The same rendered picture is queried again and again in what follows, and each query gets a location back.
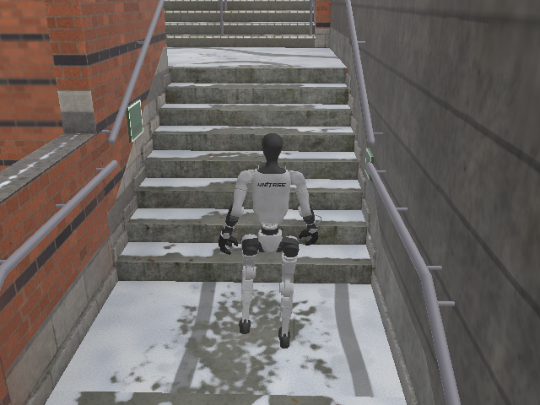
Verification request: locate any left robot thigh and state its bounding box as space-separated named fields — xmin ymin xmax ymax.
xmin=241 ymin=234 xmax=259 ymax=280

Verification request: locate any robot right forearm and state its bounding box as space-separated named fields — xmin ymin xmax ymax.
xmin=303 ymin=205 xmax=317 ymax=234

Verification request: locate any robot right hand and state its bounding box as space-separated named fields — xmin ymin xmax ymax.
xmin=299 ymin=229 xmax=319 ymax=246

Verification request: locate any robot right upper arm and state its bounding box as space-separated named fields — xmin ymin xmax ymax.
xmin=289 ymin=170 xmax=312 ymax=217

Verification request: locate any right robot foot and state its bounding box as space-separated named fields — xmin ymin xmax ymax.
xmin=278 ymin=327 xmax=290 ymax=348

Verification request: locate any robot left hand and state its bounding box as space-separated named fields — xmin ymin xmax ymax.
xmin=219 ymin=235 xmax=238 ymax=255

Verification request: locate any robot left upper arm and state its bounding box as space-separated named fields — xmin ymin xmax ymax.
xmin=230 ymin=170 xmax=254 ymax=217

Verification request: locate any robot left forearm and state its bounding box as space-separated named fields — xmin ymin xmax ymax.
xmin=220 ymin=203 xmax=239 ymax=239

